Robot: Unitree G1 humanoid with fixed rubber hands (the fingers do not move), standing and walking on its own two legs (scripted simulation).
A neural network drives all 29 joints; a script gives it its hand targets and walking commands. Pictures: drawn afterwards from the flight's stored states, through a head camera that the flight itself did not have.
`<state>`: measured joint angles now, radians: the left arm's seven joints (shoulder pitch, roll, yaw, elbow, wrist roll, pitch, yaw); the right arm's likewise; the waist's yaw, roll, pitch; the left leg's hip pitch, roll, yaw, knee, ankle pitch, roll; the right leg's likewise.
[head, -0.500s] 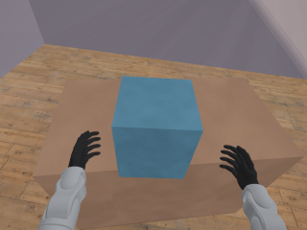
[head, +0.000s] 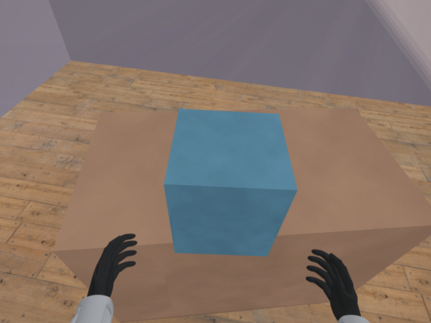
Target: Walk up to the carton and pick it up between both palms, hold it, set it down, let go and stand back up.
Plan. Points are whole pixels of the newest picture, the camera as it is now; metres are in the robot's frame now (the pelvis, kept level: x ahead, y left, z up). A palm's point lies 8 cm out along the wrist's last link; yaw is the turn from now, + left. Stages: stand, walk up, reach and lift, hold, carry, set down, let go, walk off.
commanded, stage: set down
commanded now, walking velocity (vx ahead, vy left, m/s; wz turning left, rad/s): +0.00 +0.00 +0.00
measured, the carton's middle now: (225, 185) +0.39 +0.00 +0.03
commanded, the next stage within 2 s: let go in 0.96 s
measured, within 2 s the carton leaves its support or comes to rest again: neither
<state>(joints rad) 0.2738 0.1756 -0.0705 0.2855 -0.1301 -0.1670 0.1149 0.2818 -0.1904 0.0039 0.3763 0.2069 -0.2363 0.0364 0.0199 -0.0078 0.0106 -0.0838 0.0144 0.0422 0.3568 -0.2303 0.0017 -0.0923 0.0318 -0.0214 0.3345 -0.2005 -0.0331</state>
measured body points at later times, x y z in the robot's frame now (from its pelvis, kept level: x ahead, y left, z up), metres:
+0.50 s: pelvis +0.00 +0.00 +0.00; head +0.00 +0.01 +0.45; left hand +0.17 +0.22 -0.06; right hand +0.18 -0.21 -0.07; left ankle -0.02 +0.11 -0.75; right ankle -0.01 -0.10 -0.75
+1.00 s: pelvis -0.01 +0.00 +0.00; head -0.02 +0.01 +0.45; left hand +0.14 +0.23 -0.10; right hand +0.15 -0.22 -0.09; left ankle -0.02 +0.11 -0.75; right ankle -0.01 -0.10 -0.75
